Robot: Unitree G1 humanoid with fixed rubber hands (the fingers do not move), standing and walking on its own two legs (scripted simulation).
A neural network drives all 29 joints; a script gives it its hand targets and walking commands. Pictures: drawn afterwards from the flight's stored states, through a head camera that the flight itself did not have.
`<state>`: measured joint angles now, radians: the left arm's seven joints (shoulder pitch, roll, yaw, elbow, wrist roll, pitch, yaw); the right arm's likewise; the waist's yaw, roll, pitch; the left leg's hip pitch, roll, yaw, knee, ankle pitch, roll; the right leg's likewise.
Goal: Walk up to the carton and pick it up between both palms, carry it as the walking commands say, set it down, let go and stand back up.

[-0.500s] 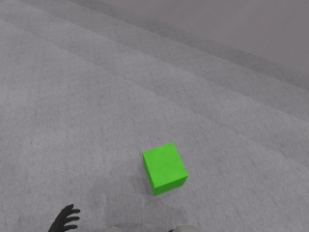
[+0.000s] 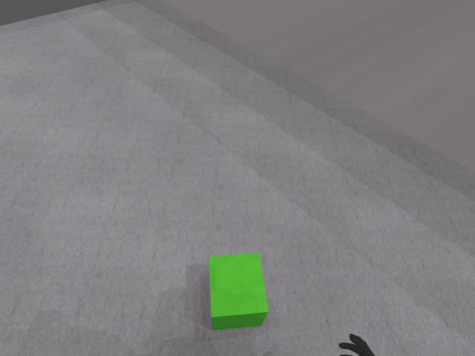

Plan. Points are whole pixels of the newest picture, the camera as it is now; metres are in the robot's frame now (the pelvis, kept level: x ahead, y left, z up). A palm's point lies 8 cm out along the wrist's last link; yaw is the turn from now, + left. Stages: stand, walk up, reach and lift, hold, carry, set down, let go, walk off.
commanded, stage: walk up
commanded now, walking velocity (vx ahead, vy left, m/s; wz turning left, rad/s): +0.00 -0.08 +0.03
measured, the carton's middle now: (235, 291) +0.42 -0.03 -0.67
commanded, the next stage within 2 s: stand in 1.18 s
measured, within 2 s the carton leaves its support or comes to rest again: neither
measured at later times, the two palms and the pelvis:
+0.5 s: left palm out of the picture +0.04 +0.16 -0.12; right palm out of the picture +0.04 -0.33 -0.15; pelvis +0.02 -0.07 +0.00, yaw +1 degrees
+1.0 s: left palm out of the picture +0.02 +0.19 -0.13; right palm out of the picture +0.02 -0.27 -0.13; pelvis +0.03 -0.04 +0.01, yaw +0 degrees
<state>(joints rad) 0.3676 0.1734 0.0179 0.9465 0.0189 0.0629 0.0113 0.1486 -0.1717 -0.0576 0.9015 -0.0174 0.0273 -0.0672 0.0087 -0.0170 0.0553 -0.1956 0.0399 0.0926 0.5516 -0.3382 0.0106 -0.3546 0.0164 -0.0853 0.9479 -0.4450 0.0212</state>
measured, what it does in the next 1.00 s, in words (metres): steps on the spot: right foot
